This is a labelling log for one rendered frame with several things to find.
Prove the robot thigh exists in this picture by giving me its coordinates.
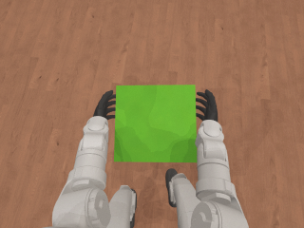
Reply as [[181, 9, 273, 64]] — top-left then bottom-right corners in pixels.
[[168, 178, 201, 228], [106, 189, 136, 228]]

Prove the robot left thigh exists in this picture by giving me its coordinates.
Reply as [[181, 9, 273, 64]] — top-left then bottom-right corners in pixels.
[[106, 189, 136, 228]]

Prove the robot right hand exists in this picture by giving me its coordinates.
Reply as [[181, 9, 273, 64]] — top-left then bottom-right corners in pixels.
[[196, 89, 219, 122]]

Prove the robot left upper arm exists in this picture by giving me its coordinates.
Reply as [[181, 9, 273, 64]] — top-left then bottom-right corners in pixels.
[[43, 187, 111, 228]]

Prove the carton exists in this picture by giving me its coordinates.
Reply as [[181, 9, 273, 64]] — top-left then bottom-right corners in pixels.
[[114, 85, 198, 162]]

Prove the robot right forearm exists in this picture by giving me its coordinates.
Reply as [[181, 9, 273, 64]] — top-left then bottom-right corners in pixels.
[[195, 120, 245, 217]]

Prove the robot right thigh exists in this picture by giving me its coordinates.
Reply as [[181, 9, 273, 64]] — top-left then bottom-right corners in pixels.
[[168, 178, 201, 228]]

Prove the robot left forearm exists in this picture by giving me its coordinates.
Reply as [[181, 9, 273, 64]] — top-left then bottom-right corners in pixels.
[[52, 116, 109, 226]]

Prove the robot left hand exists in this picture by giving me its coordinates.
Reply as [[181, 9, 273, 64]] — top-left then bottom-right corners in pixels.
[[93, 90, 116, 120]]

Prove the robot right upper arm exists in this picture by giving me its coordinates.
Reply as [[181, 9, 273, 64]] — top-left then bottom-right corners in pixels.
[[190, 200, 249, 228]]

